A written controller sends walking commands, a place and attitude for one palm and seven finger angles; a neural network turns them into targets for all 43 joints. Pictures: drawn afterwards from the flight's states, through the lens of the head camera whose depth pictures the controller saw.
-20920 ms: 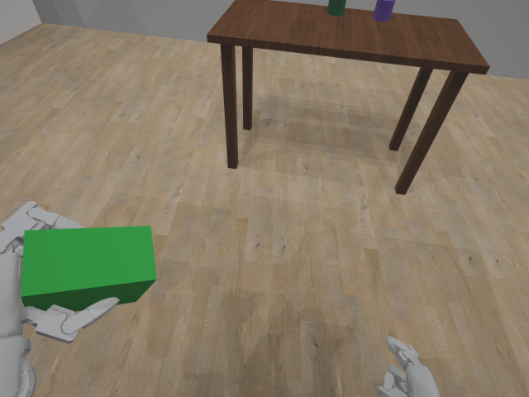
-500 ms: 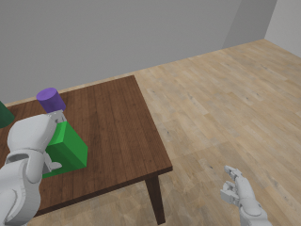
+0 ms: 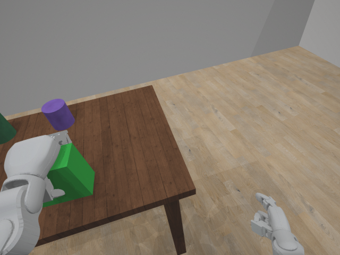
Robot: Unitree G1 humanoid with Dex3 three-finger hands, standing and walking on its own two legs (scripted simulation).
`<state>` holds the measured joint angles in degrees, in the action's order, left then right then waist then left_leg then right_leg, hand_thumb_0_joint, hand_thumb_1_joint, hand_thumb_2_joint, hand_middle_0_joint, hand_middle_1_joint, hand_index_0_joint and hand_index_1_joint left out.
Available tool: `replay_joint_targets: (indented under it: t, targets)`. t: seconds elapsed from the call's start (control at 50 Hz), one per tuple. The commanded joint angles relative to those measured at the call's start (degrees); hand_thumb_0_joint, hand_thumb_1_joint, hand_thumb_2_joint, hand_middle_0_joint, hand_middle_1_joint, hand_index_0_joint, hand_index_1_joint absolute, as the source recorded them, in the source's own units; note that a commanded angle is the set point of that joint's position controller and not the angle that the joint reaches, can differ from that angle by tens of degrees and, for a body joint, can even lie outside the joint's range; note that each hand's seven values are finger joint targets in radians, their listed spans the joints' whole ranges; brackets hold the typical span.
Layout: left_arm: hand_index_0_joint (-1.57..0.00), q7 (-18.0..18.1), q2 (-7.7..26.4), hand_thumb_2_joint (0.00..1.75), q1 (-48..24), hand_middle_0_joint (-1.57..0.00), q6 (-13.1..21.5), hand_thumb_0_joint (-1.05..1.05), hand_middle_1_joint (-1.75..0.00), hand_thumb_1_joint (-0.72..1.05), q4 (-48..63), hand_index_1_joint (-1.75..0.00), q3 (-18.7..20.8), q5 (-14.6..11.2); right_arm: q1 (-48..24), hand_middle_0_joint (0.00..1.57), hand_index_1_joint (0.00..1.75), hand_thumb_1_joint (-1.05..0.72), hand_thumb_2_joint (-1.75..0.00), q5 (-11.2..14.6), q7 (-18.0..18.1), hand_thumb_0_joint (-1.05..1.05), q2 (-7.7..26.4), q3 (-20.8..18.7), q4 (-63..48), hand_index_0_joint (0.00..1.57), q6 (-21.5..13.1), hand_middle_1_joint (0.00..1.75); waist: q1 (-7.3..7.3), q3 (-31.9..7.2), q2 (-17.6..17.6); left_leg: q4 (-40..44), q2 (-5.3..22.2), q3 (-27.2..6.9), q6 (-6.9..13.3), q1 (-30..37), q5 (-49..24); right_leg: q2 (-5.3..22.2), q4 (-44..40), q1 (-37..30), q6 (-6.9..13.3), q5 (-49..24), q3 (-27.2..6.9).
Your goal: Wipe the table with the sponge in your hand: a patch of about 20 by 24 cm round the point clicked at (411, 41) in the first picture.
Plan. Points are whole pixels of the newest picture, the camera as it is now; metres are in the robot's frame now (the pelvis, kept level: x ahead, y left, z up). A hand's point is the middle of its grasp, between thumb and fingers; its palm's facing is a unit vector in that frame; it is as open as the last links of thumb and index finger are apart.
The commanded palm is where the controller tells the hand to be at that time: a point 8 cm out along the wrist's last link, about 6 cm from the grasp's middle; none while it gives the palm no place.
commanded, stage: move the sponge above the wiping area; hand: left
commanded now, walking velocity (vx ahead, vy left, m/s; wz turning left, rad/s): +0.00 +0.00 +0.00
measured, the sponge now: (61, 180) +0.22 +0.30 +0.09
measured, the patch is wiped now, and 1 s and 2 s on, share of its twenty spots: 0.00 0.00 0.00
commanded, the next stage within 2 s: none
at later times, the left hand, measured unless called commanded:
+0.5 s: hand (43, 171) +0.22 +0.32 +0.12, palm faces +0.05 -0.06 -1.00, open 10.4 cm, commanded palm +0.19 +0.31 +0.19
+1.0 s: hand (46, 178) +0.21 +0.32 +0.10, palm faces -0.01 -0.06 -1.00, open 10.4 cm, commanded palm +0.19 +0.32 +0.17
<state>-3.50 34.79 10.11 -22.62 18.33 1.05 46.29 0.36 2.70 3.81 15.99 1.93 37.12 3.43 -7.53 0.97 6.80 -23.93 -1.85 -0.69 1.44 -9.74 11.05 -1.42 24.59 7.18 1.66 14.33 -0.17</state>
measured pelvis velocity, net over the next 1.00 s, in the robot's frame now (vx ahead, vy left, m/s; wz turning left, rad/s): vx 0.00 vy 0.01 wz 0.01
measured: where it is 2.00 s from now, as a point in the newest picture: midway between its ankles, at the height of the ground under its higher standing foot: outside the picture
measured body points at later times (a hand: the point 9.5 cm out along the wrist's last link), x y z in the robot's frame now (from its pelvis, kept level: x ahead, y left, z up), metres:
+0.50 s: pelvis +0.00 +0.01 +0.00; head +0.00 -0.03 +0.45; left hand +0.21 +0.32 +0.18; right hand +0.26 -0.19 -0.08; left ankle +0.02 +0.11 -0.74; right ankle -0.01 -0.10 -0.74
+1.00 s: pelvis +0.00 +0.01 +0.00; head +0.00 -0.03 +0.45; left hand +0.21 +0.32 +0.16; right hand +0.25 -0.19 -0.09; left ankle +0.02 +0.11 -0.74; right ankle -0.01 -0.10 -0.74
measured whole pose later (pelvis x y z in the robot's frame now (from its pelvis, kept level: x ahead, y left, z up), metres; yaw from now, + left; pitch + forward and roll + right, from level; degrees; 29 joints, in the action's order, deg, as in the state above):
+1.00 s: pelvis +0.00 +0.01 +0.00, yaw +1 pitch -3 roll +0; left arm -1.9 33.8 10.9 -17.6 11.4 1.5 48.0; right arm 1.5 2.5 4.1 15.4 1.8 38.0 3.5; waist -7.1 1.7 6.1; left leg -23.9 -2.5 -1.3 2.3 -9.7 11.0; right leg -0.8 22.8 6.1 0.9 13.6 0.3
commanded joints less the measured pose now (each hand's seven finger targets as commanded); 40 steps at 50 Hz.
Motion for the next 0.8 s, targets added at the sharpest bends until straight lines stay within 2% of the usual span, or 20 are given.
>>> replay_joint_targets:
  t: [0.0, 0.06, 0.08, 0.12, 0.16, 0.18, 0.24, 0.26, 0.28, 0.36, 0.38, 0.46, 0.5, 0.54, 0.56, 0.58, 0.66, 0.68, 0.76, 0.78]
  targets:
    - [-1.2, 3.71, 15.17, 1.3, -13.93, -1.2, 0.26, 0.0, -1.6, 0.1, 8.9, -1.6, 11.63, 2.13, -12.73, 0.2, 0.3, -0.9, -0.9, -0.21, 0.26, 0.0, 5.07, -1.63, -10.12, 0.2, -3.27, 0.3, 0.61, -11.25, -2.94, 2.55, -0.24, -2.32, 0.98, 3.86, -10.5, 0.57, -4.4, -1.43, 1.53, -8.84, -3.92]
    - [-1.2, 3.54, 15.98, 1.3, -12.56, -1.2, -0.35, 0.0, -1.6, 0.1, 8.94, -1.6, 12.63, 1.95, -14.77, 0.2, 0.3, -0.9, -0.9, -0.12, 0.22, 0.0, 5.25, -1.46, -10.37, 0.2, -3.13, 0.3, -0.01, -10.51, -1.7, 2.85, -0.45, -2.69, 0.93, 3.71, -9.56, -0.01, -4.87, -1.29, 2.14, -7.72, -5.44]
    - [-1.2, 3.35, 13.75, 1.3, -14.04, -1.2, -0.18, 0.0, -1.6, 0.1, 8.81, -1.6, 10.17, 1.81, -13.43, 0.2, 0.3, -0.9, -0.9, -0.14, 0.29, 0.0, 5.07, -1.49, -10.58, 0.2, -3.21, 0.3, 0.74, -11.1, -2.04, 2.92, -0.06, -2.01, 1.02, 3.53, -9.39, 0.73, -4.43, -1.49, 1.49, -7.79, -3.12]
    - [-1.2, 2.88, 13.01, 1.3, -13.6, -1.2, 0.21, 0.0, -1.6, 0.1, 7.95, -1.6, 9.14, 1.79, -12.63, 0.2, 0.3, -0.9, -0.9, -0.09, 0.42, 0.0, 5.31, -1.91, -10.32, 0.2, -3.08, 0.3, 1.17, -10.31, -1.95, 3.37, 0.03, -2.46, 1.06, 3.86, -8.78, 0.6, -4.84, -1.0, 1.47, -7.23, -3.06]
    - [-1.2, 2.66, 14.83, 1.3, -14.58, -1.2, 0.22, 0.0, -1.6, 0.1, 9.19, -1.6, 10.49, 2.55, -14.81, 0.2, 0.3, -0.9, -0.9, -0.08, 0.34, 0.0, 5.18, -1.25, -10.49, 0.2, -3.3, 0.3, 0.56, -10.54, -0.62, 3.5, -0.22, -3.0, 0.95, 4.26, -8.95, -0.22, -4.9, -0.79, 2.21, -6.84, -4.65]
    - [-1.2, 2.62, 12.21, 1.3, -14.43, -1.2, 0.66, 0.0, -1.6, 0.1, 9.74, -1.6, 8.15, 2.36, -13.14, 0.2, 0.3, -0.9, -0.9, -0.22, 0.37, 0.0, 4.86, -1.49, -10.79, 0.2, -3.44, 0.3, 0.99, -11.55, -0.91, 3.26, 0.05, -2.3, 1.16, 4.44, -9.64, 0.53, -4.38, -1.53, 1.72, -7.75, -2.74]
    - [-1.2, 2.9, 14.74, 1.3, -10.66, -1.2, 1.5, 0.0, -1.6, 0.1, 10.15, -1.6, 11.42, 2.69, -12.09, 0.2, 0.3, -0.9, -0.9, -0.55, 0.02, 0.0, 5.22, -1.94, -10.52, 0.2, -3.0, 0.3, 0.09, -13.56, -2.44, 2.94, 0.14, -2.67, 1.22, 5.08, -12.79, 0.7, -3.86, -3.02, 1.7, -11.41, -2.9]
    - [-1.2, 3.25, 17.29, 1.3, -8.84, -1.2, 1.07, 0.0, -1.6, 0.1, 10.33, -1.6, 14.66, 2.7, -13.8, 0.2, 0.3, -0.9, -0.9, -0.6, -0.2, 0.0, 5.24, -1.6, -10.59, 0.2, -3.06, 0.3, -0.68, -12.39, -1.91, 2.82, -0.08, -3.15, 1.04, 4.38, -12.64, -0.24, -3.98, -3.08, 2.43, -11.02, -4.87]
    - [-1.2, 3.45, 14.42, 1.3, -9.04, -1.2, 1.24, 0.0, -1.6, 0.1, 10.35, -1.6, 12.33, 2.35, -12.14, 0.2, 0.3, -0.9, -0.9, -0.53, -0.3, 0.0, 4.84, -1.63, -10.75, 0.2, -2.92, 0.3, 0.18, -12.8, -2.66, 2.67, 0.26, -2.35, 1.08, 4.02, -12.92, 0.53, -3.54, -3.46, 1.81, -11.34, -2.66]
    - [-1.2, 4.13, 16.13, 1.3, -10.86, -1.2, 0.44, 0.0, -1.6, 0.1, 7.35, -1.6, 13.85, 2.42, -13.75, 0.2, 0.3, -0.9, -0.9, -0.19, -0.11, 0.0, 5.36, -1.47, -9.98, 0.2, -2.41, 0.3, 0.19, -9.38, -2.31, 3.16, 0.11, -2.97, 0.85, 3.63, -9.89, -0.34, -5.18, -0.55, 2.29, -7.65, -4.75]
    - [-1.2, 4.26, 13.49, 1.3, -11.79, -1.2, 0.9, 0.0, -1.6, 0.1, 8.41, -1.6, 11.24, 1.83, -12.2, 0.2, 0.3, -0.9, -0.9, -0.08, -0.07, 0.0, 5.12, -1.76, -10.44, 0.2, -2.59, 0.3, 0.97, -10.6, -1.67, 3.16, 0.57, -2.38, 0.96, 3.95, -9.96, 0.44, -4.6, -1.16, 1.69, -7.87, -2.46]
    - [-1.2, 3.72, 12.82, 1.3, -11.18, -1.2, 1.66, 0.0, -1.6, 0.1, 10.66, -1.6, 9.77, 2.36, -13.8, 0.2, 0.3, -0.9, -0.9, -0.17, 0.02, 0.0, 4.87, -1.59, -10.65, 0.2, -2.98, 0.3, 0.71, -11.24, 0.86, 3.22, 0.3, -3.43, 1.01, 5.69, -10.87, -0.44, -4.7, -0.88, 2.36, -8.35, -3.94]
    - [-1.2, 3.54, 11.97, 1.3, -9.68, -1.2, 2.58, 0.0, -1.6, 0.1, 10.45, -1.6, 8.84, 2.47, -11.22, 0.2, 0.3, -0.9, -0.9, -0.48, -0.11, 0.0, 5.0, -1.94, -10.41, 0.2, -3.22, 0.3, 1.08, -11.85, -0.68, 3.25, 0.65, -3.67, 1.02, 5.51, -12.4, 0.18, -4.18, -1.68, 1.84, -9.73, -2.15]
    - [-1.2, 3.61, 14.26, 1.3, -9.15, -1.2, 2.76, 0.0, -1.6, 0.1, 9.33, -1.6, 11.11, 3.12, -10.55, 0.2, 0.3, -0.9, -0.9, -0.59, -0.04, 0.0, 5.48, -2.22, -9.82, 0.2, -2.58, 0.3, 0.89, -11.56, -2.06, 3.32, 0.69, -3.69, 1.02, 5.04, -12.79, 0.19, -4.24, -1.92, 1.88, -10.33, -2.28]
    - [-1.2, 3.9, 15.32, 1.3, -8.5, -1.2, 2.49, 0.0, -1.6, 0.1, 10.81, -1.6, 12.67, 3.13, -13.06, 0.2, 0.3, -0.9, -0.9, -0.54, -0.24, 0.0, 5.21, -1.69, -10.32, 0.2, -2.67, 0.3, 0.12, -11.04, -0.25, 3.44, 0.44, -3.97, 1.01, 5.08, -12.16, -0.64, -4.49, -2.0, 2.63, -9.51, -4.15]
    - [-1.2, 4.19, 13.85, 1.3, -9.48, -1.2, 2.98, 0.0, -1.6, 0.1, 11.1, -1.6, 11.36, 3.14, -11.1, 0.2, 0.3, -0.9, -0.9, -0.71, -0.3, 0.0, 4.99, -1.87, -10.29, 0.2, -2.76, 0.3, 0.54, -12.42, -1.23, 3.11, 0.85, -3.32, 1.03, 5.2, -13.25, 0.12, -3.83, -2.52, 2.07, -10.36, -1.96]
    - [-1.2, 5.37, 16.29, 1.3, -5.15, -1.2, 2.63, 0.0, -1.6, 0.1, 9.39, -1.6, 15.5, 2.5, -12.48, 0.2, 0.3, -0.9, -0.9, -0.66, -0.65, 0.0, 5.18, -1.95, -9.95, 0.2, -2.28, 0.3, -0.51, -10.68, -1.41, 3.11, 0.5, -3.79, 0.79, 4.42, -12.52, -0.68, -4.52, -2.27, 2.58, -9.87, -4.19]
    - [-1.2, 5.45, 13.52, 1.3, -7.13, -1.2, 2.81, 0.0, -1.6, 0.1, 8.8, -1.6, 12.71, 2.22, -10.9, 0.2, 0.3, -0.9, -0.9, -0.44, -0.64, 0.0, 4.97, -2.08, -9.85, 0.2, -2.26, 0.3, 0.78, -10.85, -2.15, 2.85, 0.96, -2.85, 0.83, 4.12, -12.48, 0.13, -4.15, -2.07, 1.95, -10.22, -2.14]
    - [-1.2, 5.17, 13.76, 1.3, -7.72, -1.2, 2.3, 0.0, -1.6, 0.1, 7.68, -1.6, 12.33, 2.1, -12.97, 0.2, 0.3, -0.9, -0.9, -0.07, -0.34, 0.0, 5.22, -1.85, -9.65, 0.2, -2.23, 0.3, 0.82, -8.9, -0.35, 3.26, 0.55, -3.5, 0.79, 4.17, -9.47, -0.57, -5.24, -0.15, 2.36, -7.07, -3.91]
    - [-1.2, 4.95, 12.04, 1.3, -8.69, -1.2, 2.61, 0.0, -1.6, 0.1, 7.25, -1.6, 10.25, 1.86, -11.13, 0.2, 0.3, -0.9, -0.9, -0.2, -0.16, 0.0, 5.31, -2.01, -9.84, 0.2, -2.48, 0.3, 1.31, -9.44, -1.02, 3.24, 0.74, -2.96, 0.93, 3.86, -9.34, 0.13, -4.9, -0.38, 1.75, -7.23, -1.7]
